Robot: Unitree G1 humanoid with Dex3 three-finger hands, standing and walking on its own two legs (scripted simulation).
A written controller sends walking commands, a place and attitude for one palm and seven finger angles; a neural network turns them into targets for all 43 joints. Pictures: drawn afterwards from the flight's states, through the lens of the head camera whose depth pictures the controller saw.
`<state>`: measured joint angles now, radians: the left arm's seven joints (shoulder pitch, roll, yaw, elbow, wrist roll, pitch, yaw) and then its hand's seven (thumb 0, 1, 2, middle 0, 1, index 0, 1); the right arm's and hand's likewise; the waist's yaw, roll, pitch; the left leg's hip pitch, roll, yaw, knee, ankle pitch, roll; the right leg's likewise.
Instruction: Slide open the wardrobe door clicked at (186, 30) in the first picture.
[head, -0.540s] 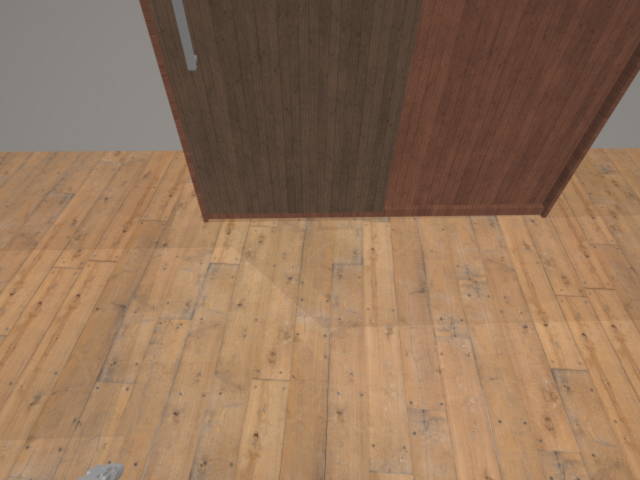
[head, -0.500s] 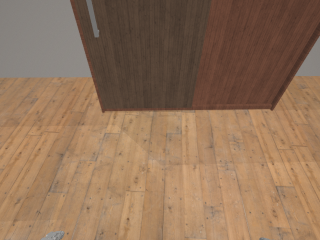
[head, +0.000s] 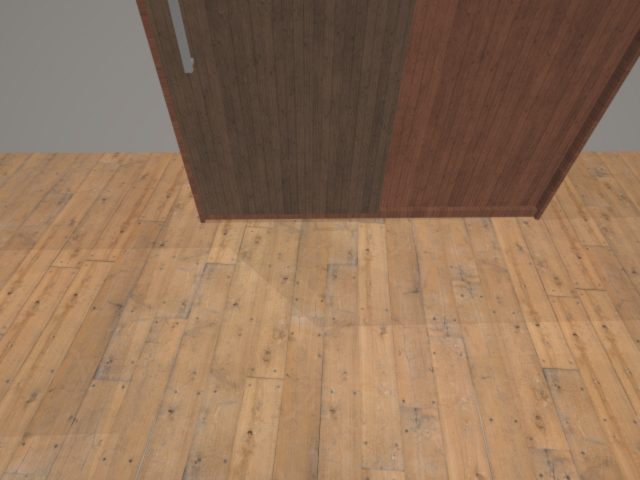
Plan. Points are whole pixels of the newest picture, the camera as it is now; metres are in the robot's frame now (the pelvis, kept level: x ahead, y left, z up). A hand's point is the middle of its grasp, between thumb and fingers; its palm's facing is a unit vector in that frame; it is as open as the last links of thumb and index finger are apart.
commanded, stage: stand and wait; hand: left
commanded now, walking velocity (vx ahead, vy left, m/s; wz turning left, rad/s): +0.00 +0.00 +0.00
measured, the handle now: (180, 21) +1.24 +0.47 +0.08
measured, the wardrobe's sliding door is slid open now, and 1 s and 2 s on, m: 0.00 0.00 0.00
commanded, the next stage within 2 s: look at it before walking up in 0.32 s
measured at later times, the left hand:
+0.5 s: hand out of the picture +0.07 +0.25 -0.15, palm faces -0.03 -0.94 -0.33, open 7.4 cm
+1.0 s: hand out of the picture +0.07 +0.25 -0.15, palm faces -0.03 -0.94 -0.34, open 7.4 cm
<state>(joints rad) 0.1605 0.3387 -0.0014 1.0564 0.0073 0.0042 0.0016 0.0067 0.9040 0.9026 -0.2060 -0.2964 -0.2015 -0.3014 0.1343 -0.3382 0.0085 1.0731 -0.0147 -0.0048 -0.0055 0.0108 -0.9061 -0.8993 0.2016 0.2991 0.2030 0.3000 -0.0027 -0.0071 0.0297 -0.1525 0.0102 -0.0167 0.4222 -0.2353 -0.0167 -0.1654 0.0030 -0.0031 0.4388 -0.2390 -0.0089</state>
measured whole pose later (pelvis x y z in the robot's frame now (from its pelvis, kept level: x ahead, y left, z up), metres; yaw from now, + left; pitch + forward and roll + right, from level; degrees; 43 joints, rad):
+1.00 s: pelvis +0.00 +0.01 +0.00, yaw -1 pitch -2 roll +0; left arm 0.15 0.35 0.00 1.09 0.01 0.00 0.00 0.01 0.90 0.90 -0.21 -0.30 -0.20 -0.30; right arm 0.12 -0.34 0.01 1.11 -0.01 -0.02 0.00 0.01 -0.91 -0.90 0.20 0.30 0.20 0.30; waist 0.00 -0.01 0.03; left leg -0.13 0.01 0.00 0.37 -0.20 -0.01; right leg -0.15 0.00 0.01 0.38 -0.20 0.00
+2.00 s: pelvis +0.30 +0.07 -0.01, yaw +28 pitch -1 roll -1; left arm 0.22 0.16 0.05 0.96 0.03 -0.08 0.01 0.00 0.91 0.90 -0.20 -0.30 -0.20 -0.30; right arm 0.25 -0.23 -0.08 1.02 -0.03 0.00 0.02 0.01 -0.91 -0.90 0.20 0.30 0.20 0.30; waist -0.04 0.02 0.04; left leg -0.55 0.08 0.04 1.22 -0.29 0.01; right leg -0.23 -0.07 -0.23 0.52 -0.27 -0.02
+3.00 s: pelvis +0.55 +0.23 +0.00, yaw +27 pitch +0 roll +2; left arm 0.22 0.18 0.07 0.97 0.02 0.03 0.00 0.00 0.91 0.90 -0.20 -0.30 -0.20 -0.30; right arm 0.18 -0.20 -0.06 0.98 -0.02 0.04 -0.03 0.01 -0.91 -0.90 0.20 0.30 0.20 0.30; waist 0.01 0.00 0.07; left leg -0.44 0.08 0.02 0.95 -0.41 -0.07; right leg -0.31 0.04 -0.01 0.47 -0.17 -0.08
